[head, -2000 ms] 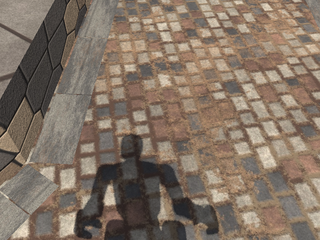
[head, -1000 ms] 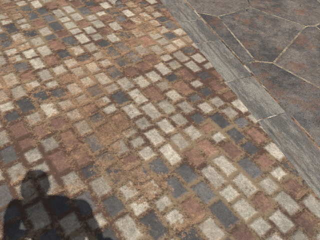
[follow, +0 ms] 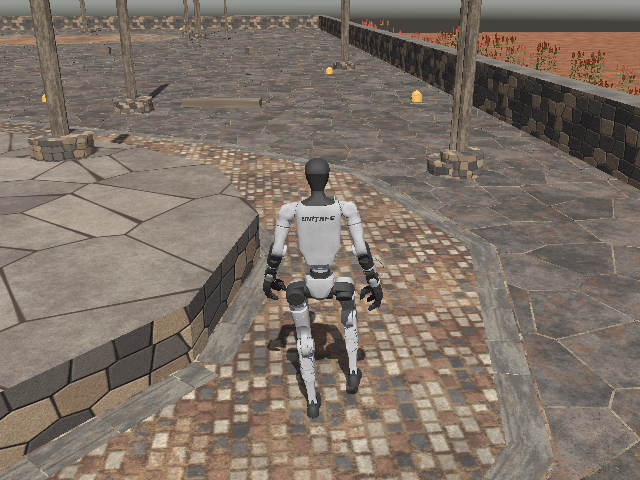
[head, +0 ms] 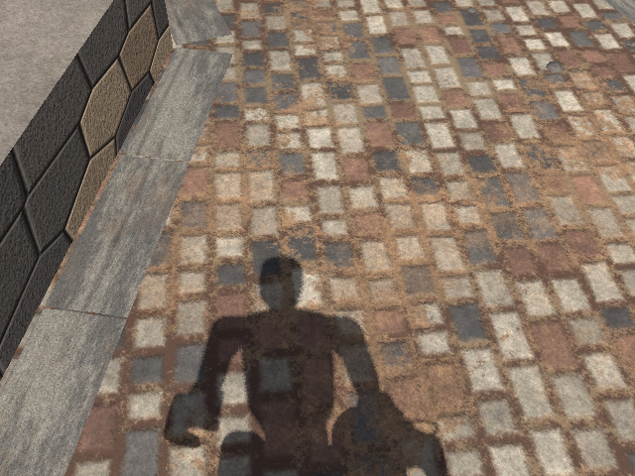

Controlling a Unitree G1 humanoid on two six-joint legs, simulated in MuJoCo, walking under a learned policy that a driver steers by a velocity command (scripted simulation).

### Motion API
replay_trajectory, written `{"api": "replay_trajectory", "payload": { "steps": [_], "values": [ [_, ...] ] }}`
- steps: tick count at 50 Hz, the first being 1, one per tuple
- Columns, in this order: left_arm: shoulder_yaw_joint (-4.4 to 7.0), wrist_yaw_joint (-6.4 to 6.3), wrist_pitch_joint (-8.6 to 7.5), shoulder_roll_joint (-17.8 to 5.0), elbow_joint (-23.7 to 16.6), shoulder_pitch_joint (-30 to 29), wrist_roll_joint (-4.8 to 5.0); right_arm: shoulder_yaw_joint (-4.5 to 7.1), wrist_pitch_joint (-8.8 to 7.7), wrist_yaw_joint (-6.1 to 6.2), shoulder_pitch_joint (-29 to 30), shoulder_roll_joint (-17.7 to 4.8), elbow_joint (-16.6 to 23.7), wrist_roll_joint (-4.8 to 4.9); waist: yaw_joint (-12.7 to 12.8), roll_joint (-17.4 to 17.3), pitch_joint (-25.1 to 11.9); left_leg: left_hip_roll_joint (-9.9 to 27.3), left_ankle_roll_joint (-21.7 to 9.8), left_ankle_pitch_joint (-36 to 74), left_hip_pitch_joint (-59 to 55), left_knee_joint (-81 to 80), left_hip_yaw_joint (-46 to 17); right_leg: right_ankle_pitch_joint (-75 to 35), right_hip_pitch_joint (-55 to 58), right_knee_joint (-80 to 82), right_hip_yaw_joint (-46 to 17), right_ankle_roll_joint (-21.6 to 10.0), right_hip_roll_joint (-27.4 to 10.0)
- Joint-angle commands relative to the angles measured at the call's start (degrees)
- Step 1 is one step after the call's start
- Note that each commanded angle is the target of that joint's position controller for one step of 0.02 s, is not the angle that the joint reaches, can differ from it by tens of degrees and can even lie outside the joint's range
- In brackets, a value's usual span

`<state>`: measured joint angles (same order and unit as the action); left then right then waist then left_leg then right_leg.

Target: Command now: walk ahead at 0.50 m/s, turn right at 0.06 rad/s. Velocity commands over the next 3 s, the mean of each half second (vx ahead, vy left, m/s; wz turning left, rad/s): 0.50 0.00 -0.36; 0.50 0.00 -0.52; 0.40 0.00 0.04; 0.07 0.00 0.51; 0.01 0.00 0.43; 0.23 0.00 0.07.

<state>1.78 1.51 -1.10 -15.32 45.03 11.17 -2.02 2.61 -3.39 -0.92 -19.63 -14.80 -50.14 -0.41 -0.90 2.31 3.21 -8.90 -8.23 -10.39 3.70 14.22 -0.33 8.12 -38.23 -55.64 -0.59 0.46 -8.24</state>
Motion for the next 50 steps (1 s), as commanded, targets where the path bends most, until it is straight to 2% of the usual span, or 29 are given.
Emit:
{"api": "replay_trajectory", "payload": {
  "steps": [1,4,8,10,12,13,14,15,16,17,18,19,20,22,24,26,29,33,35,37,38,39,40,41,42,43,45,47,50],
  "values": [
    [0.86,0.33,-0.20,-3.63,-2.85,-2.25,0.61,1.19,-1.31,0.29,-2.88,-6.90,1.49,-0.11,-1.16,-4.76,0.01,15.42,-0.42,24.44,-1.12,-6.18,-5.50,-6.92,-1.31,4.71,1.46,-0.77,1.38],
    [0.50,0.62,-0.47,-2.90,-3.78,-6.39,0.88,0.68,-1.65,0.87,-4.79,-6.46,0.14,-0.62,-2.62,-4.92,1.46,16.77,0.38,26.59,-5.18,-6.68,-2.83,-9.28,-2.44,10.51,0.92,-1.94,4.02],
    [-0.07,1.14,-0.93,-2.26,-5.51,-11.04,0.50,-0.10,-1.62,2.05,-6.56,-5.84,-1.91,-1.18,-3.38,-4.69,2.90,18.95,1.02,35.78,-11.47,-5.03,0.59,-6.80,-1.74,18.06,4.13,-4.14,6.98],
    [0.01,0.93,-1.01,-2.51,-5.21,-9.06,0.44,-0.24,-1.68,2.69,-5.40,-6.86,-2.32,-1.46,-1.57,-6.00,0.92,19.48,2.21,52.60,-12.77,0.53,2.83,-2.01,4.80,20.75,7.19,-6.11,10.06],
    [0.76,0.39,-1.21,-4.30,-2.84,-0.73,0.32,0.12,-1.27,3.42,-4.49,-8.87,-2.54,-1.81,2.47,-8.02,-3.93,20.21,3.11,67.77,-13.86,13.43,4.01,3.64,13.73,22.08,8.59,-8.53,13.48],
    [1.53,0.10,-1.68,-5.92,-0.37,7.32,0.11,0.39,-0.94,3.48,-3.65,-9.91,-2.23,-1.79,5.98,-8.19,-7.85,20.06,3.29,64.89,-10.98,23.98,4.59,3.14,22.72,25.55,7.14,-10.23,14.20],
    [2.71,-0.44,-1.98,-8.51,1.95,16.41,-0.76,0.30,-1.13,3.34,-0.99,-10.25,-0.67,-1.26,11.08,-5.86,-12.35,18.64,3.67,49.82,-0.12,38.91,6.32,2.27,36.97,28.75,-0.24,-13.54,9.00],
    [4.92,-1.18,-1.49,-16.03,1.97,18.75,-1.17,-0.87,-1.84,2.24,-4.05,-4.58,2.61,-0.19,7.98,8.13,-17.71,7.72,6.71,2.32,24.06,63.27,7.79,-1.61,55.39,28.41,-28.13,-23.03,-8.53],
    [4.74,-0.63,-1.01,-14.03,2.10,16.25,1.68,-0.17,-2.34,1.71,-1.90,-7.59,3.28,-1.37,7.07,3.63,-19.92,4.02,6.03,-17.81,34.11,70.67,-2.37,-4.58,57.12,35.42,-43.45,-26.65,-11.50],
    [4.50,-0.64,-0.74,-12.46,1.68,11.70,2.33,-0.42,-2.95,1.19,1.83,-7.29,4.90,-1.43,5.15,0.47,-10.45,8.54,5.63,-11.89,37.92,67.98,-5.21,-1.53,48.87,37.56,-34.06,-24.53,-9.64],
    [3.75,-0.57,-0.59,-9.01,1.10,8.63,2.00,-0.53,-3.42,0.89,3.27,-7.57,5.46,-1.12,3.64,-3.00,-5.05,10.68,5.87,-8.55,36.63,63.61,-4.00,-3.35,40.70,39.96,-28.49,-22.24,-7.70],
    [3.22,-0.69,-0.73,-7.10,0.94,6.74,1.74,-0.47,-2.94,0.82,3.62,-7.10,5.42,-1.36,1.55,-4.83,-1.35,12.22,6.44,-7.93,34.18,59.25,-3.52,-7.42,34.11,41.28,-24.01,-19.84,-4.75],
    [2.81,-0.94,-1.02,-6.01,1.13,5.88,1.88,-0.68,-1.75,0.76,2.94,-6.55,5.78,-2.15,-0.22,-4.26,-0.31,13.11,7.59,-7.85,31.15,56.02,-3.19,-11.04,29.39,42.39,-20.46,-18.41,-2.04],
    [3.01,-0.86,-2.06,-7.12,1.40,6.60,1.95,-1.10,0.27,0.39,2.21,-4.92,6.26,-2.79,-1.19,-2.18,-1.49,13.34,9.24,-6.90,28.40,51.56,-1.49,-16.18,25.94,43.19,-16.47,-17.68,0.87],
    [3.53,-0.86,-2.52,-8.78,1.79,7.96,2.10,-1.29,0.94,0.20,5.45,-4.44,8.03,-2.68,-0.83,-1.02,-1.30,13.47,10.60,-3.20,29.18,45.99,0.00,-17.87,24.47,44.08,-14.63,-16.99,2.87],
    [3.69,-1.00,-2.39,-8.99,2.21,10.16,2.26,-1.40,1.00,0.07,11.04,-4.37,10.20,-2.56,0.97,-0.07,-0.46,13.48,11.53,1.98,31.43,39.21,0.79,-18.47,25.48,44.08,-14.40,-15.33,4.16],
    [3.95,-1.24,-1.93,-9.15,2.80,13.96,2.28,-1.82,0.83,-0.21,17.51,-3.94,12.37,-2.08,4.15,1.25,-1.37,12.18,11.66,8.47,32.34,30.49,0.88,-20.49,29.94,41.90,-15.05,-12.75,5.08],
    [4.21,-1.84,-1.48,-9.71,2.82,16.96,1.39,-2.21,0.14,-0.31,23.65,-4.56,14.86,-1.48,6.59,1.73,-1.71,10.01,10.63,8.72,32.75,23.00,0.29,-23.98,36.58,38.25,-18.77,-12.46,3.31],
    [4.44,-2.33,-1.52,-10.46,1.98,15.37,1.03,-1.96,-0.37,-0.19,22.48,-5.84,15.13,-1.32,5.10,2.15,-1.97,9.30,9.38,6.55,28.17,18.67,-1.18,-24.60,37.36,35.96,-21.14,-11.37,1.98],
    [4.66,-2.27,-1.86,-11.58,0.67,11.34,0.90,-1.00,-0.95,0.50,13.78,-8.25,12.58,-1.14,0.69,2.36,-4.87,7.04,7.45,2.13,14.51,14.90,-1.02,-30.76,34.05,29.39,-21.50,-9.12,2.99],
    [4.50,-1.71,-2.29,-11.33,0.56,10.33,1.44,-0.26,-1.67,1.17,6.26,-9.91,10.66,-1.42,-3.34,-0.44,-8.84,8.38,5.81,3.51,3.52,11.22,-1.83,-30.42,31.06,19.64,-19.06,-7.75,6.20],
    [3.42,-1.14,-2.93,-7.65,-0.93,10.89,2.16,0.79,-2.11,2.27,-2.49,-13.73,10.22,-2.61,-6.34,-6.13,-16.94,20.23,2.98,-7.58,-9.75,9.60,-13.22,-16.56,24.55,5.05,-15.09,-6.52,9.46],
    [2.37,-1.26,-2.73,-2.64,-2.45,17.41,3.43,1.89,-1.21,2.66,-2.37,-18.10,10.84,-3.42,-2.44,-18.20,-21.80,34.98,-3.10,-10.87,-21.28,4.57,-38.04,24.00,7.40,-9.46,-7.66,-4.87,18.18],
    [2.83,-1.73,-1.84,-7.77,-1.22,17.71,1.28,1.98,-0.33,2.34,-0.02,-14.86,10.72,-2.24,-1.07,-13.25,-18.55,34.74,-4.98,-17.63,-16.43,3.28,-44.15,22.54,1.62,-15.66,-6.56,-5.30,13.15],
    [3.16,-1.43,-1.36,-8.75,-0.81,13.48,0.62,0.77,-0.21,2.11,3.39,-9.30,11.52,-1.76,-0.93,-6.39,-10.65,31.73,-3.69,-17.73,-8.75,2.13,-34.85,16.75,1.25,-16.15,-6.11,-5.06,10.56],
    [3.00,-0.89,-1.18,-7.77,-1.17,10.57,0.57,0.09,-0.36,1.81,5.48,-6.54,11.27,-1.69,-0.48,-3.99,-5.94,28.40,-2.28,-11.11,-2.77,0.53,-26.06,13.12,2.23,-13.90,-5.33,-4.50,8.85],
    [2.77,0.24,-0.28,-6.13,-1.36,9.56,-0.32,-0.23,-1.12,1.69,4.50,-5.57,9.63,-1.60,0.67,-8.26,-3.29,23.73,-0.49,0.26,2.87,-1.49,-15.94,11.18,5.05,-10.78,-4.65,-3.60,7.19],
    [2.38,0.75,0.37,-4.76,-1.56,9.50,-0.33,-0.03,-2.40,1.01,2.33,-5.75,8.00,-1.03,1.30,-8.62,-3.90,22.85,-1.16,9.35,3.77,-2.06,-11.83,10.23,6.05,-9.58,-4.61,-3.29,7.73],
    [1.86,1.22,0.45,-3.80,-3.02,5.14,-0.48,0.33,-3.26,0.44,0.76,-6.28,6.24,-0.69,1.40,-8.29,-2.63,22.87,-2.39,11.76,3.21,-4.70,-7.67,6.04,2.27,-5.13,-5.03,-2.53,7.51]
  ]
}}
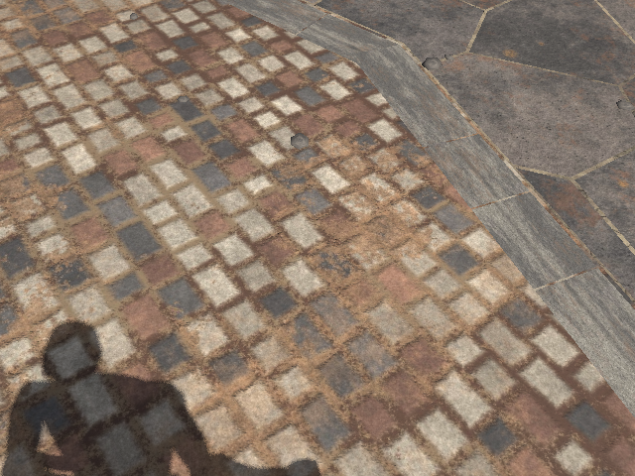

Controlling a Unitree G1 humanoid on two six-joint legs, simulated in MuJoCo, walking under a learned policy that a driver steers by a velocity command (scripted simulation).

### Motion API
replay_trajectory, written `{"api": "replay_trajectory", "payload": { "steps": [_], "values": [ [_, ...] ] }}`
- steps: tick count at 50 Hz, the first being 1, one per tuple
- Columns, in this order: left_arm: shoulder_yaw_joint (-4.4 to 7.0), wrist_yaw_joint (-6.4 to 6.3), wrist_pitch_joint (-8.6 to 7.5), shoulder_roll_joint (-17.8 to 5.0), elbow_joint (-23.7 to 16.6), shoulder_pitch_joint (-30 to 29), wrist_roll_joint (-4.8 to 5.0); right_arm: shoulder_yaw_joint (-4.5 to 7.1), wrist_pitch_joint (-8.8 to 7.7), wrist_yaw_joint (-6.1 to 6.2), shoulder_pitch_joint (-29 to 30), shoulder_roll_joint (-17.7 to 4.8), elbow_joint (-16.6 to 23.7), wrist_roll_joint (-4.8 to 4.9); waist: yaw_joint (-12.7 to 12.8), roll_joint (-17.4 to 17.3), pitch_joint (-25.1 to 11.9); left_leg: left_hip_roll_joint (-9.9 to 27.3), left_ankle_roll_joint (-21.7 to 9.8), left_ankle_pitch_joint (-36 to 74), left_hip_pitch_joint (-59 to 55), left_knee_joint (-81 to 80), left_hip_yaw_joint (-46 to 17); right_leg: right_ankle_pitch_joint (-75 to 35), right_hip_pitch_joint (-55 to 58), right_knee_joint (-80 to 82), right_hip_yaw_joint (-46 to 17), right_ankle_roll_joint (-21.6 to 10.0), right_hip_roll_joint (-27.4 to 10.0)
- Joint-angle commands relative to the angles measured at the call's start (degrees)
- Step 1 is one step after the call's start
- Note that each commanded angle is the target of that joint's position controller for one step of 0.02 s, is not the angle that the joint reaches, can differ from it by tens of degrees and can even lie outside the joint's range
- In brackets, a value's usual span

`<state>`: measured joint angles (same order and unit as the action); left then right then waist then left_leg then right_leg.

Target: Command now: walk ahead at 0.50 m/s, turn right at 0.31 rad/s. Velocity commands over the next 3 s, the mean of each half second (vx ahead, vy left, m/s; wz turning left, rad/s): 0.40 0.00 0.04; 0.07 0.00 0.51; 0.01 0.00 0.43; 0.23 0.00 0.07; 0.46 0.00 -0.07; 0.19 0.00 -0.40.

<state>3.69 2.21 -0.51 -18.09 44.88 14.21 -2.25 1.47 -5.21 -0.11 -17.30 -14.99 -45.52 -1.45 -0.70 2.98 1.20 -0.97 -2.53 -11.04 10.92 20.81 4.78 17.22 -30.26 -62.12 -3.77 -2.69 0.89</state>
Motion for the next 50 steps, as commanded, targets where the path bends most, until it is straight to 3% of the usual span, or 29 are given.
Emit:
{"api": "replay_trajectory", "payload": {
  "steps": [1,6,10,11,12,13,14,15,16,17,18,19,20,23,28,32,35,36,37,38,39,40,41,42,43,44,46,50],
  "values": [
    [-0.25,0.63,-0.21,-0.88,-3.65,-0.23,-0.27,1.53,-1.38,-0.43,-2.05,-6.11,1.07,0.34,0.91,-8.78,0.21,14.60,-8.15,12.38,-4.13,-12.09,-11.34,-4.83,-6.91,4.11,-1.54,0.98,-1.92],
    [-2.15,1.41,-1.05,1.23,-6.69,-10.98,0.02,1.88,-0.76,-0.72,-5.03,-7.00,-1.67,0.69,-1.17,-8.65,1.62,12.27,-6.88,15.76,-2.89,-12.37,-4.71,-12.21,-1.03,21.82,5.09,1.41,-2.84],
    [-2.21,0.67,-1.69,-0.09,-7.83,-13.97,0.06,2.36,0.20,-0.58,-9.03,-8.64,-4.43,0.65,-1.83,-8.82,2.21,14.95,-6.51,21.58,-7.41,-8.68,-6.50,-8.05,3.24,28.31,7.57,-0.98,-2.14],
    [-2.04,0.31,-2.01,-0.39,-7.38,-12.21,-0.09,2.42,0.54,-0.47,-9.12,-9.06,-4.96,0.64,-0.68,-8.64,1.65,15.01,-6.25,26.54,-8.23,-5.58,-6.78,-6.30,6.30,30.29,7.90,-1.68,-1.07],
    [-1.64,-0.15,-2.58,-0.84,-5.59,-6.88,-0.42,2.41,0.85,-0.39,-8.82,-9.25,-5.39,0.88,2.19,-7.19,-0.62,13.63,-5.48,32.73,-7.86,1.35,-5.61,-7.18,13.64,34.45,8.20,-2.55,0.39],
    [-0.82,-0.88,-3.42,-2.63,-2.46,1.70,-1.41,1.91,0.92,-0.34,-9.36,-7.81,-5.60,1.22,5.39,-4.58,-5.75,10.41,-4.03,32.49,-3.96,12.32,-3.70,-9.74,25.82,36.49,6.49,-3.81,-0.54],
    [0.27,-1.90,-3.95,-7.21,-1.30,11.38,-2.67,0.92,0.63,-0.33,-8.62,-4.74,-2.96,1.57,8.88,2.56,-14.05,6.88,-2.12,12.34,6.23,28.97,-1.50,-13.00,39.78,37.06,-8.17,-6.37,-15.58],
    [1.48,-2.55,-3.24,-12.04,-1.45,11.23,-1.39,0.07,1.00,0.09,-15.17,0.02,-2.42,2.80,5.81,13.42,-19.30,-2.10,-0.28,-22.71,20.76,45.15,-1.09,-27.60,47.46,41.42,-27.31,-13.22,-29.51],
    [1.02,-2.58,-2.92,-8.49,-1.56,9.34,0.86,1.94,2.12,1.07,-11.38,-6.33,-3.96,1.44,6.22,2.57,-14.58,0.29,-0.70,-20.32,21.81,48.80,-7.87,-36.56,41.24,40.19,-21.55,-12.73,-26.24],
    [-0.25,-2.58,-3.24,-4.51,-1.69,4.79,1.12,2.03,2.26,1.04,-9.04,-5.02,-3.48,1.66,3.70,2.31,-8.22,1.84,-0.69,-17.38,22.12,48.27,-8.22,-45.43,35.49,40.42,-12.26,-11.35,-23.44],
    [-1.01,-2.48,-3.46,-1.59,-1.77,1.69,1.21,2.01,2.63,1.02,-8.36,-4.03,-3.82,1.53,1.83,1.36,-5.04,3.43,-0.22,-15.08,21.22,45.75,-7.57,-47.74,30.82,41.83,-6.63,-9.25,-20.58],
    [-1.44,-2.72,-3.59,-0.04,-1.91,-0.17,1.37,2.36,3.41,0.79,-7.83,-3.94,-4.23,0.91,0.68,2.25,-3.18,4.14,0.35,-13.03,19.90,44.00,-7.15,-46.97,27.50,43.20,-2.94,-7.52,-18.48],
    [-1.51,-3.01,-3.57,0.23,-1.97,-1.47,1.41,2.50,4.30,0.35,-8.70,-3.42,-4.46,0.34,-0.56,3.54,-2.93,3.73,1.15,-11.26,17.66,44.11,-6.13,-47.79,24.47,44.20,0.14,-6.95,-17.30],
    [-0.97,-3.55,-4.07,-1.09,-1.39,-1.09,1.46,2.87,5.74,-0.43,-7.78,-1.64,-3.51,0.26,-2.09,2.84,-3.89,2.42,2.23,-6.79,17.11,43.98,-4.92,-50.96,22.30,45.28,5.30,-7.61,-17.00],
    [-0.75,-4.34,-3.18,-1.02,-0.08,-1.00,1.40,2.12,6.66,-1.53,0.53,0.23,0.43,-0.29,-0.84,4.66,-1.76,3.44,2.27,1.55,16.51,28.79,-2.36,-42.66,20.56,44.97,12.44,-7.27,-15.44],
    [0.38,-3.97,-2.15,-3.48,0.86,0.92,1.27,2.24,6.85,-2.09,4.01,-1.11,2.94,-0.51,0.73,4.06,-2.64,2.38,0.52,-0.63,12.55,20.94,-0.29,-39.78,22.54,40.69,12.81,-7.15,-17.80],
    [1.14,-4.05,-0.87,-4.52,0.94,0.74,1.35,2.77,6.52,-1.94,3.96,-2.33,4.26,-0.60,0.56,2.99,-2.38,1.61,-1.64,-4.58,9.71,14.68,0.04,-34.75,23.20,33.78,12.42,-5.66,-19.20],
    [1.27,-4.10,-0.29,-4.47,1.27,1.29,1.35,2.97,5.85,-1.67,1.77,-2.59,3.90,-0.80,-0.82,0.05,-3.65,0.82,-2.64,-0.07,5.09,9.12,-0.18,-31.35,22.01,27.41,13.86,-3.68,-17.64],
    [1.26,-3.96,0.13,-4.01,1.24,4.67,0.90,4.16,4.94,-0.91,-1.78,-6.92,3.45,-1.19,-1.80,-8.96,-6.96,5.75,-4.88,14.20,-2.55,3.88,-9.07,-19.70,17.23,15.06,16.01,-0.16,-13.38],
    [0.17,-3.55,0.77,0.36,-2.19,5.42,1.11,6.12,4.97,-0.26,-2.59,-15.13,4.52,-0.55,-0.48,-21.92,-8.53,22.29,-15.20,41.04,-11.41,2.72,-32.07,20.23,0.09,-1.35,16.93,4.05,-1.53],
    [0.06,-3.93,1.96,-1.10,-2.67,2.00,0.50,6.62,5.67,-0.11,-7.04,-14.78,3.68,1.80,-4.43,-14.13,-14.05,23.78,-20.34,34.70,-12.12,0.10,-35.12,23.81,-1.80,-7.85,5.47,4.33,-0.41],
    [0.18,-3.92,2.34,-1.43,-3.13,-0.43,1.08,6.00,6.38,0.28,-4.29,-12.66,3.81,1.57,-3.20,-10.69,-9.20,21.21,-19.50,25.64,-8.35,-1.24,-31.10,19.23,-3.87,-9.70,3.34,4.37,-1.76],
    [0.21,-3.92,2.11,-1.34,-3.06,-2.14,1.41,5.07,7.07,0.74,0.26,-9.63,4.30,1.22,-1.51,-8.23,-3.89,17.56,-16.64,18.97,-3.35,-2.84,-26.91,13.90,-4.32,-7.06,2.48,4.14,-2.98],
    [0.44,-4.00,1.90,-1.88,-3.07,-2.86,1.00,4.41,7.40,0.99,3.78,-7.60,4.99,1.30,-0.06,-8.04,-1.84,14.29,-13.90,15.93,-0.73,-3.61,-24.25,10.17,-3.46,-3.62,2.03,4.10,-3.68],
    [0.60,-3.93,2.09,-2.32,-2.53,-1.40,0.28,4.01,7.49,1.06,6.14,-6.16,5.73,1.34,1.10,-8.69,-2.16,11.88,-12.49,16.34,1.02,-3.63,-21.83,7.82,-1.06,-2.15,2.38,4.18,-3.33],
    [0.59,-3.82,2.49,-1.98,-2.03,-0.19,0.03,3.93,7.36,0.82,6.29,-6.12,5.91,1.11,1.39,-8.20,-3.64,10.98,-11.97,17.97,1.33,-3.31,-20.96,6.91,0.67,-1.86,2.78,4.24,-2.31],
    [0.32,-3.72,3.01,-0.77,-2.17,0.43,0.59,4.46,6.79,0.29,5.13,-7.69,5.61,0.95,1.42,-6.71,-5.38,10.23,-11.59,17.45,0.77,-3.06,-21.20,6.76,1.94,1.42,2.50,4.57,-1.55],
    [0.16,-4.03,3.51,-0.70,-3.68,-2.50,0.88,5.12,7.17,0.08,3.80,-9.14,5.48,0.47,-0.33,-9.25,-4.50,9.50,-11.27,1.29,1.36,-5.30,-25.64,6.40,1.91,8.95,1.66,4.90,-0.79]
  ]
}}
Over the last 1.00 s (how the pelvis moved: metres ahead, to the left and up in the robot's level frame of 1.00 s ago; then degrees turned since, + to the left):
0.56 -0.11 0.00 -31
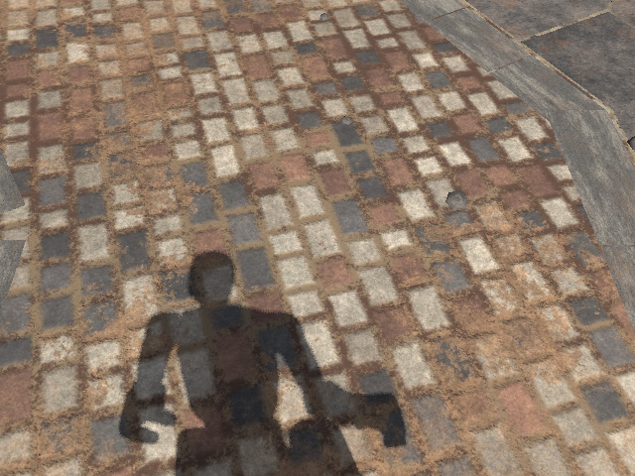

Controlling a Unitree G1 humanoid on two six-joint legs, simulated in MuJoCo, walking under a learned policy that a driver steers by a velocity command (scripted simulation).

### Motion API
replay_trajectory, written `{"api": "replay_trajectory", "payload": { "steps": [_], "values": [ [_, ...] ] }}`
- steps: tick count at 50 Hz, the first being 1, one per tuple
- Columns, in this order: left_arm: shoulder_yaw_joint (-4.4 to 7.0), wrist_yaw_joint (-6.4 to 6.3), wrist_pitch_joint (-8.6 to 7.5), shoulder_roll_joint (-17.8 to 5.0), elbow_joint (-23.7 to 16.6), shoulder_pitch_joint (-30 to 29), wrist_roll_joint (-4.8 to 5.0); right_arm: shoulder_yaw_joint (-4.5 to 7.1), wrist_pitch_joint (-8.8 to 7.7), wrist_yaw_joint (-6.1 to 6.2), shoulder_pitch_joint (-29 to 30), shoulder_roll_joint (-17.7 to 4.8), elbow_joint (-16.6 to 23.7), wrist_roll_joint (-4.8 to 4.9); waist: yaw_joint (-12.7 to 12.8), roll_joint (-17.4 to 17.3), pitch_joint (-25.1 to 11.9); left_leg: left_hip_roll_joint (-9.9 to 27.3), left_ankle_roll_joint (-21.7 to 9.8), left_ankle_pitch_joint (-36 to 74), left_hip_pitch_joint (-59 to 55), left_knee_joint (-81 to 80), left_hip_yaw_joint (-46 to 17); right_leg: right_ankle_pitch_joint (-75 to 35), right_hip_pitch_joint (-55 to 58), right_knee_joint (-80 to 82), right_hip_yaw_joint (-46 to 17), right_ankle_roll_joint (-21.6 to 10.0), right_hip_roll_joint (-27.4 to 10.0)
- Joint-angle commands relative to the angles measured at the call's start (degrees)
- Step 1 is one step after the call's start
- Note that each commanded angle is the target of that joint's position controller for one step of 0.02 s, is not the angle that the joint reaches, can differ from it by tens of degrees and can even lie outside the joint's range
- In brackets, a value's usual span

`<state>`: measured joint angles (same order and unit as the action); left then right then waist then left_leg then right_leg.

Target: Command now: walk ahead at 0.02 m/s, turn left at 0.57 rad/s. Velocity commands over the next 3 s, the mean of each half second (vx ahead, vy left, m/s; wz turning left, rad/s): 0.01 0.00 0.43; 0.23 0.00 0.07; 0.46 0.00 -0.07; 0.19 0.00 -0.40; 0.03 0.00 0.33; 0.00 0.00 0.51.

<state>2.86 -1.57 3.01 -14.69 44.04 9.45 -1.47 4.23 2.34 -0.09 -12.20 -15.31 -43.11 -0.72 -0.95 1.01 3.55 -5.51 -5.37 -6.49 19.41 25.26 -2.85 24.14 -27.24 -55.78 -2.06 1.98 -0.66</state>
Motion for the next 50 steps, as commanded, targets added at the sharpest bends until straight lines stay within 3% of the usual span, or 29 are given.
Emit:
{"api": "replay_trajectory", "payload": {
  "steps": [1,7,9,10,11,12,13,14,15,17,21,24,26,28,29,30,31,33,35,38,43,46,47,48,49,50],
  "values": [
    [1.00,-0.29,-0.05,-4.26,-3.21,1.57,0.16,2.46,-0.20,-0.01,-1.39,-8.95,3.11,-0.40,-0.42,-7.60,-6.53,13.92,-8.34,-6.58,-6.64,-10.22,-19.22,-0.62,-0.69,4.21,-0.22,0.15,1.02],
    [0.81,-0.73,-1.29,-4.55,-3.95,3.00,1.26,3.01,0.45,-0.72,0.33,-9.40,3.52,-0.81,-0.16,-8.67,-6.81,12.74,-6.34,-7.88,-3.72,-9.90,-24.94,0.58,8.10,15.89,-0.20,-1.95,4.03],
    [0.80,-1.14,-1.89,-4.44,-3.05,7.28,1.54,3.05,0.71,-0.83,2.06,-9.14,3.56,-0.22,2.10,-8.81,-6.73,11.01,-3.66,-8.58,-0.95,-9.11,-25.79,-2.69,15.39,26.69,0.26,-3.65,5.29],
    [1.01,-1.63,-2.31,-5.10,-2.47,9.69,1.27,2.86,0.67,-0.62,2.87,-8.44,3.74,0.41,3.49,-7.72,-6.29,8.58,-0.83,-12.61,2.44,-7.64,-24.47,-5.92,20.66,35.09,-0.39,-4.53,4.02],
    [1.94,-2.20,-2.62,-9.64,-2.92,9.91,0.39,2.12,0.45,-0.28,1.33,-5.52,4.15,0.88,2.41,0.62,-6.12,3.79,2.78,-20.09,6.98,0.61,-18.71,0.22,23.48,43.01,-10.70,-6.93,-6.71],
    [2.95,-2.04,-2.58,-14.79,-5.09,4.36,-0.27,2.16,0.07,0.10,1.53,-4.62,4.85,1.10,1.53,12.81,-3.58,-6.80,4.72,-22.72,15.19,15.45,-4.37,3.42,20.03,48.33,-27.63,-12.76,-20.04],
    [2.59,-1.57,-2.55,-12.48,-5.19,2.78,-0.96,2.99,-0.21,0.26,1.83,-8.54,3.95,-1.49,1.13,7.04,-2.09,-2.36,5.34,-23.01,11.89,27.00,-5.48,-5.94,12.72,45.70,-25.39,-15.99,-21.35],
    [1.37,-1.31,-2.83,-8.43,-5.73,-0.33,-0.50,3.19,-0.22,-0.12,-0.20,-8.21,2.65,-1.34,-1.44,3.66,-2.43,-2.52,5.12,-20.00,8.52,32.59,-6.54,-13.65,10.60,43.55,-19.69,-15.14,-17.33],
    [0.90,-0.96,-3.01,-6.74,-5.97,-2.64,-0.18,3.00,0.09,-0.43,-2.67,-7.50,1.37,-1.14,-3.06,3.16,-2.42,-2.55,5.38,-17.24,7.51,36.55,-6.11,-19.20,10.59,41.91,-13.84,-13.46,-13.61],
    [0.71,-0.78,-3.25,-6.16,-6.23,-2.54,0.11,2.55,0.71,-0.97,-4.47,-6.70,0.25,-1.01,-2.45,6.83,-3.62,-2.54,6.38,-16.34,9.06,39.77,-4.66,-27.91,15.25,39.50,-8.53,-12.81,-10.40],
    [0.94,-0.58,-3.44,-6.86,-3.41,4.62,0.28,0.91,1.25,-0.76,1.03,-4.27,1.30,-0.21,2.07,7.05,-4.41,-0.61,8.34,-18.66,9.33,27.67,-3.50,-36.53,24.74,36.13,-7.57,-14.00,-11.20],
    [1.24,-0.03,-3.08,-8.34,-2.08,5.37,0.00,-0.31,1.44,-0.30,2.28,-3.27,0.94,0.51,3.25,9.86,-5.37,0.81,7.53,-22.13,0.29,14.40,0.94,-38.69,23.89,34.35,-6.76,-13.80,-10.95],
    [1.54,0.39,-2.45,-9.24,-0.88,5.79,0.09,-0.61,1.19,0.24,1.04,-3.49,-0.04,1.04,2.55,10.50,-5.17,0.84,6.44,-17.41,-4.60,4.65,3.11,-42.41,23.09,32.40,-7.02,-13.25,-10.62],
    [1.42,0.52,-2.34,-8.63,0.16,5.94,0.60,-0.97,0.11,0.96,-1.27,-3.92,-1.68,0.35,0.71,7.15,-5.39,3.35,4.89,-0.66,-14.85,-10.95,0.60,-39.58,18.21,29.99,-6.34,-8.98,-9.57],
    [0.93,0.77,-2.77,-6.74,-0.35,6.93,0.71,-0.78,-0.80,1.37,-1.56,-6.78,-1.66,-0.63,1.74,1.63,-7.84,10.35,3.55,3.12,-21.55,-11.60,-7.12,-30.91,13.38,27.98,-4.80,-6.01,-7.88],
    [-0.45,1.05,-3.18,-2.30,-1.10,7.46,1.24,-0.69,-1.19,1.53,1.16,-9.29,-1.96,-0.46,4.34,-8.95,-7.39,17.39,-0.48,10.47,-18.76,-9.05,-14.08,-11.81,11.21,30.97,0.28,-3.74,-1.71],
    [-0.34,0.65,-2.77,-3.85,0.18,5.12,0.29,-0.78,-1.27,1.17,0.11,-7.41,-3.15,0.13,1.63,-8.99,-6.65,17.36,-3.13,-2.44,-15.73,-8.16,-13.92,-4.33,14.03,30.18,2.57,-3.69,-0.55],
    [0.65,1.26,-2.50,-6.23,-0.45,-0.20,-0.63,-0.07,-0.96,0.93,-2.66,-9.05,-4.37,-0.70,-2.04,-11.04,0.57,17.00,-5.29,-28.22,-14.45,-13.88,-18.68,0.02,5.02,22.13,5.35,-4.10,2.50],
    [1.14,2.18,-2.68,-6.76,-1.78,-2.48,-0.48,-0.14,-1.48,1.20,-6.07,-8.86,-6.04,-1.08,-3.46,-13.80,5.35,19.57,-7.77,-30.57,-15.46,-18.56,-23.27,3.13,-3.51,13.56,3.22,-4.69,0.89],
    [1.21,2.96,-4.18,-5.88,-0.65,-0.67,-0.35,-0.15,-3.14,1.19,-5.91,-7.75,-7.12,-0.48,-1.72,-8.82,3.37,18.67,-8.45,-22.33,-20.16,-18.60,-20.10,0.63,-6.51,10.46,2.46,-4.39,-0.61],
    [0.87,3.51,-4.71,-4.29,-0.81,-2.19,0.03,0.43,-4.88,0.59,-5.15,-8.34,-8.46,-0.26,-0.95,-9.03,1.95,16.67,-7.57,-16.06,-13.17,-17.06,-13.89,-3.85,4.52,20.10,4.87,-4.30,-0.04],
    [1.39,2.75,-5.13,-4.60,2.94,7.38,0.05,0.58,-4.96,0.25,-2.99,-8.42,-8.55,0.20,4.37,-4.66,0.81,14.07,-4.94,-16.19,0.79,-9.94,-10.21,-10.68,25.61,29.49,6.94,-4.99,2.64],
    [2.09,2.07,-5.69,-6.58,5.06,13.95,-0.07,-0.07,-5.31,0.22,-2.60,-6.52,-8.29,-0.33,7.29,-0.78,-1.30,11.38,-3.38,-15.40,6.81,-2.16,-7.43,-6.78,34.96,31.82,2.88,-5.59,0.27],
    [3.43,1.37,-6.35,-13.05,5.69,20.53,-0.86,-1.70,-5.73,-0.23,-0.90,-1.21,-5.91,0.24,10.35,13.22,-4.70,4.01,-0.06,-19.03,15.10,17.50,0.98,12.83,40.87,43.04,-18.90,-9.41,-14.57],
    [4.01,1.69,-6.21,-15.69,7.05,22.89,-0.39,-0.81,-5.70,-0.12,0.25,-4.52,-5.02,-0.56,9.42,13.79,-2.58,0.92,-0.20,-25.32,20.77,29.60,1.12,24.06,35.56,50.41,-36.72,-14.11,-22.27],
    [3.04,1.91,-5.98,-12.31,5.82,16.65,-0.06,-0.21,-5.50,-0.41,-0.79,-6.55,-5.65,-1.25,4.98,6.44,2.23,5.15,-1.27,-21.29,21.60,35.46,-2.06,24.63,29.67,49.84,-33.18,-14.73,-21.26]
  ]
}}
Over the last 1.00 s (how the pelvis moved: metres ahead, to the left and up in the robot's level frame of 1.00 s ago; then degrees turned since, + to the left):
0.27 -0.02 -0.01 21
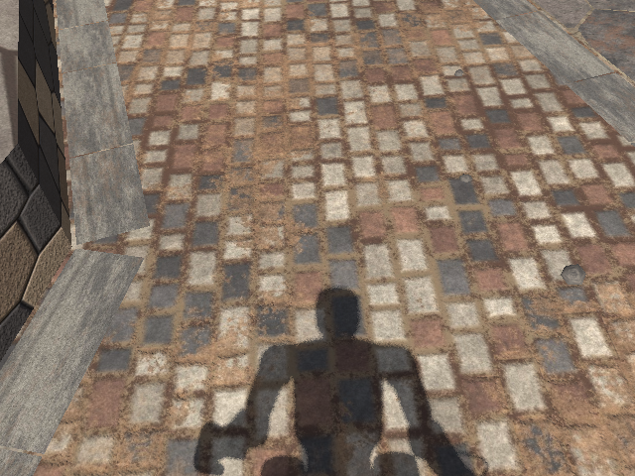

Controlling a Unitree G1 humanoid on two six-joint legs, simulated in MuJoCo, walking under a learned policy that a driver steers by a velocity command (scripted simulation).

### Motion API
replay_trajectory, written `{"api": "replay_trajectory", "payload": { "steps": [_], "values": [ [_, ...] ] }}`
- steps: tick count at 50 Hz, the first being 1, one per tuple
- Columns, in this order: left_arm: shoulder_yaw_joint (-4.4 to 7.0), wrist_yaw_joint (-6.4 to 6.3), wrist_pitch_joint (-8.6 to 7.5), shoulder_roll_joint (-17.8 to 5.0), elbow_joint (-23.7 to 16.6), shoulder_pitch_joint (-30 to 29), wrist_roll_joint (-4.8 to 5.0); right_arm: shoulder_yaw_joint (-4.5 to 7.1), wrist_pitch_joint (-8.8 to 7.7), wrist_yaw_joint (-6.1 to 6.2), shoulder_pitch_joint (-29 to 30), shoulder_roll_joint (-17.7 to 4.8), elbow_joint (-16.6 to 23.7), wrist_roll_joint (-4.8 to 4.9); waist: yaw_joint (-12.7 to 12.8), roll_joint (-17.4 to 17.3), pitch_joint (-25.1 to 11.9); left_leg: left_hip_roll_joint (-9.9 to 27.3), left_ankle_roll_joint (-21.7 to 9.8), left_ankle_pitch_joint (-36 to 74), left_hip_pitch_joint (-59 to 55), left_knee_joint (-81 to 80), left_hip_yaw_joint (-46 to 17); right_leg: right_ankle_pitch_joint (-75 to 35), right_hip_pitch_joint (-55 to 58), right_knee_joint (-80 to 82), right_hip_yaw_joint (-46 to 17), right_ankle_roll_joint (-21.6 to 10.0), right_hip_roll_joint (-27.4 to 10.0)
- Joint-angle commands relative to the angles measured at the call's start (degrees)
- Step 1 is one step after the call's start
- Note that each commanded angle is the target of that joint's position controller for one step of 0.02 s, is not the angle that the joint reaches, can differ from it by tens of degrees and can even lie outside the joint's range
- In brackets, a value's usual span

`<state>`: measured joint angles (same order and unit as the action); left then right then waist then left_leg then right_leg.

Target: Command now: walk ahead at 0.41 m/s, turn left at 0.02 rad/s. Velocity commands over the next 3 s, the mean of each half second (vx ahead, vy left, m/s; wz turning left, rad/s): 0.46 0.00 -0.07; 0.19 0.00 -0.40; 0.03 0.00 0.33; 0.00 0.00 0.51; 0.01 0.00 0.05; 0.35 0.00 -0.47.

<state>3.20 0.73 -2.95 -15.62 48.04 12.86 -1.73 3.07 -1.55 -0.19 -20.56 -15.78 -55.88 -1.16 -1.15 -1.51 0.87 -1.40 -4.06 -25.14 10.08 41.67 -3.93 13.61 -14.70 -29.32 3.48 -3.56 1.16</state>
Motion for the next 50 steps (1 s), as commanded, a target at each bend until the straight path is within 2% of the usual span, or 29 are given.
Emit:
{"api": "replay_trajectory", "payload": {
  "steps": [1,2,3,4,6,11,13,16,18,19,20,21,22,23,24,25,26,27,28,31,35,38,44,45,46,47,48,49,50],
  "values": [
    [1.85,-0.07,-0.30,-8.15,0.26,7.89,0.54,0.84,-1.72,-1.17,6.36,-5.60,5.99,-0.65,2.59,6.14,6.65,3.26,-2.60,2.85,29.68,19.42,-0.78,29.11,13.29,23.17,-33.07,-8.21,-20.02],
    [1.32,0.00,-0.70,-6.51,-0.36,5.50,0.61,0.73,-1.82,-1.70,5.50,-4.90,5.27,-0.50,1.25,5.69,6.04,4.71,-2.00,6.56,27.95,18.21,0.20,22.01,12.10,23.81,-27.56,-6.91,-17.25],
    [0.91,-0.13,-1.23,-5.52,-0.11,5.38,0.69,0.59,-1.70,-1.97,5.46,-4.42,4.79,-0.97,0.90,6.01,5.39,5.53,-1.14,9.50,26.87,17.55,1.20,14.28,12.02,24.10,-23.13,-6.28,-15.22],
    [0.70,-0.19,-1.70,-5.05,0.62,6.27,0.62,0.35,-1.43,-2.21,5.68,-3.88,4.33,-1.34,1.07,6.24,4.38,5.67,-0.33,11.97,26.16,17.90,2.37,6.83,12.37,23.91,-19.30,-6.05,-13.59],
    [0.53,-0.18,-2.32,-4.77,2.65,9.61,0.93,0.11,-0.99,-2.44,8.21,-3.19,5.05,-1.24,1.30,6.04,3.99,6.19,0.98,14.76,28.17,17.27,3.89,-3.84,13.97,23.60,-15.17,-6.64,-12.71],
    [-0.11,-0.33,-2.43,-3.62,5.88,14.26,1.08,-0.79,-0.59,-2.60,19.21,-1.46,8.82,-1.05,3.10,5.56,5.89,5.75,3.35,20.32,31.43,6.72,6.97,-17.50,14.61,23.40,-9.30,-7.48,-11.18],
    [-0.21,-0.49,-2.57,-3.74,6.76,15.10,1.00,-1.33,-0.68,-2.70,22.92,-0.60,10.12,-0.75,3.74,6.03,6.28,4.77,3.17,22.93,28.30,0.26,8.16,-21.37,13.79,23.18,-7.55,-7.29,-10.83],
    [-0.22,-0.86,-2.61,-4.24,8.22,16.44,0.92,-1.44,-0.79,-2.42,26.11,-1.01,11.64,-0.50,4.11,5.95,6.83,3.60,1.54,23.81,24.08,-6.10,8.74,-26.51,15.29,22.33,-7.79,-7.14,-12.50],
    [-0.13,-1.19,-2.40,-4.93,8.72,15.48,0.85,-1.11,-1.10,-1.94,24.84,-1.90,11.90,-0.47,2.56,5.74,6.12,2.60,0.01,21.60,21.18,-8.35,8.17,-34.47,17.90,18.92,-8.70,-6.76,-13.77],
    [-0.01,-1.34,-2.31,-5.52,8.61,14.16,0.76,-0.75,-1.40,-1.55,21.78,-2.60,11.17,-0.43,0.87,5.98,4.46,1.34,-0.82,19.40,17.00,-9.51,8.15,-42.27,18.75,15.09,-8.53,-6.01,-13.67],
    [0.18,-1.39,-2.16,-6.22,8.58,13.26,0.62,-0.16,-1.81,-0.99,16.27,-3.76,9.54,-0.39,-1.40,6.21,1.22,-0.39,-1.68,17.13,10.32,-10.71,8.37,-49.44,19.02,8.53,-8.35,-5.21,-13.03],
    [0.19,-1.21,-1.94,-6.38,8.51,12.42,0.79,0.61,-2.45,-0.30,6.92,-5.10,6.58,-0.58,-5.34,4.76,-4.02,-1.11,-2.85,18.55,-1.47,-14.44,8.70,-48.72,16.12,-2.23,-6.94,-4.17,-10.77],
    [-0.34,-0.94,-1.99,-4.71,7.41,12.83,1.31,1.79,-3.03,0.64,-2.29,-8.90,4.87,-1.98,-8.25,1.11,-10.66,8.36,-4.83,12.01,-16.33,-15.78,-0.77,-32.74,5.59,-17.22,-5.64,-3.42,-7.92],
    [-1.90,-0.59,-1.66,3.25,6.22,20.42,3.25,3.08,-2.93,0.79,-5.24,-14.34,5.00,-3.37,-4.22,-11.76,-19.12,26.60,-10.57,3.63,-32.14,-19.76,-27.82,9.38,-14.47,-38.02,-1.89,-1.01,1.21],
    [-0.08,-1.17,-1.11,-3.68,7.43,18.62,1.91,2.70,-2.25,0.24,-2.01,-11.40,5.64,-1.21,-4.43,-6.04,-17.95,26.62,-11.02,-1.75,-25.99,-26.23,-35.98,14.21,-18.18,-44.62,-7.31,-2.09,1.07],
    [0.59,-1.19,-0.90,-4.46,6.22,13.69,1.69,1.59,-2.29,0.30,4.88,-7.42,6.77,-0.52,-1.73,-2.69,-7.59,24.69,-9.54,4.19,-16.64,-27.12,-24.96,8.99,-19.44,-44.88,-7.61,-2.18,-1.99],
    [0.34,-1.06,-0.89,-2.86,5.76,11.13,1.63,0.78,-2.84,0.24,8.24,-4.21,7.22,-0.28,-0.62,-0.63,-2.67,22.33,-8.64,17.93,-9.25,-28.04,-16.26,6.01,-17.77,-42.86,-6.94,-1.82,-3.77],
    [0.52,-0.92,-0.33,-1.89,6.04,10.57,1.15,0.34,-3.37,0.47,8.79,-2.70,6.82,-0.29,0.63,-1.06,-0.79,19.99,-7.09,29.38,-5.12,-27.92,-9.27,5.36,-15.40,-41.01,-6.87,-1.39,-4.85],
    [0.72,-0.64,0.60,-1.53,6.07,11.40,0.39,-0.02,-3.72,0.81,8.50,-1.64,6.09,-0.01,2.19,-1.98,-0.42,18.36,-6.22,39.12,-1.99,-27.51,-3.77,5.90,-12.85,-39.86,-6.40,-0.60,-5.27],
    [0.98,-0.17,2.67,0.46,5.63,11.60,0.27,-0.06,-4.83,0.97,6.51,-2.12,5.39,0.36,4.15,-2.68,-1.84,17.46,-6.08,54.28,-0.67,-26.35,4.24,4.61,-12.04,-38.03,-4.73,0.77,-4.17],
    [0.44,0.79,3.56,1.27,1.90,3.96,0.05,-0.10,-3.97,1.70,6.76,-2.50,5.40,0.35,3.85,-4.78,0.10,15.15,-5.61,52.97,0.08,-26.58,11.96,-4.11,-15.22,-26.20,-1.85,1.84,-4.65],
    [-0.31,1.45,3.57,1.82,-0.24,-0.86,-0.01,0.17,-3.26,2.04,5.85,-3.73,5.22,0.52,2.27,-4.57,-0.74,14.98,-5.55,53.25,-0.71,-24.59,15.37,-9.37,-11.21,-15.89,1.01,1.41,-3.56],
    [0.40,1.37,3.47,-0.81,-2.94,-2.48,-0.83,1.37,-0.80,2.45,2.99,-5.65,4.61,0.37,0.73,-4.33,-1.47,18.43,-4.55,52.07,-5.86,-12.99,14.36,0.46,-6.89,-6.33,1.75,-2.10,-1.40],
    [0.62,0.99,2.74,-0.83,-2.12,0.67,-1.10,1.33,-0.24,2.40,2.52,-5.52,4.18,0.28,2.41,-2.02,-2.78,17.17,-3.36,50.20,-5.05,-6.77,14.82,-3.07,-2.27,-0.70,1.45,-3.01,-0.36],
    [1.45,0.28,1.65,-3.99,-1.23,4.72,-1.52,1.22,0.11,2.17,-0.33,-5.09,4.00,0.08,3.98,4.52,-6.22,13.96,-0.34,39.90,-1.32,2.73,16.00,-20.96,6.09,4.89,-4.16,-4.69,-4.20],
    [2.64,-0.46,1.36,-10.00,-2.08,5.79,-1.48,-0.36,0.21,1.63,-3.75,0.55,6.39,1.02,2.72,17.28,-12.20,5.49,2.84,0.97,13.54,19.00,17.69,-51.06,20.13,4.15,-23.78,-13.72,-23.27],
    [1.08,-1.37,1.93,-4.82,-0.88,7.77,1.54,-0.34,1.96,1.77,-1.24,-0.25,4.91,0.72,5.03,10.47,-17.89,2.71,3.64,-12.55,10.71,21.87,7.27,-47.78,15.40,6.89,-24.74,-18.55,-25.98],
    [0.28,-1.86,2.28,-2.94,-0.25,5.07,1.62,-0.11,2.77,1.52,1.00,-0.73,4.77,0.92,3.83,7.88,-12.40,3.66,3.72,-11.45,11.10,22.18,4.36,-37.99,11.09,9.85,-20.40,-17.73,-23.64],
    [-0.58,-2.51,2.48,-0.97,-0.08,1.43,0.81,-0.30,2.92,1.48,3.41,0.02,4.67,0.91,2.87,7.02,-5.81,3.82,3.60,-9.45,12.27,19.77,2.94,-30.05,6.01,12.30,-16.75,-15.14,-21.23]
  ]
}}
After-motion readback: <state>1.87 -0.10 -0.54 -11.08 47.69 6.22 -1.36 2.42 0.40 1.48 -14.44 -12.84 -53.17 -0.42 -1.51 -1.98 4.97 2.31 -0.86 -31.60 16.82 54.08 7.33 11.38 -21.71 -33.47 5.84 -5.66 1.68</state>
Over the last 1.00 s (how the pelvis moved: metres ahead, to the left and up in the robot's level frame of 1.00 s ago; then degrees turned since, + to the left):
0.06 -0.05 0.00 14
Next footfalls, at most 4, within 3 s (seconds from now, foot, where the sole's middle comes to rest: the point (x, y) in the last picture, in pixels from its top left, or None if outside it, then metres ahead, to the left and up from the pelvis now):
0.44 left None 0.39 0.10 -0.77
0.92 right None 0.49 -0.10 -0.77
1.36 left None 0.44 0.11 -0.77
1.88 right None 0.46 -0.08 -0.77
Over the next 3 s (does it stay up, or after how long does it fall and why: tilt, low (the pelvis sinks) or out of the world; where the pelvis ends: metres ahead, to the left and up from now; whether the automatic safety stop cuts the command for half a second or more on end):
stays up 0.55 -0.06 0.01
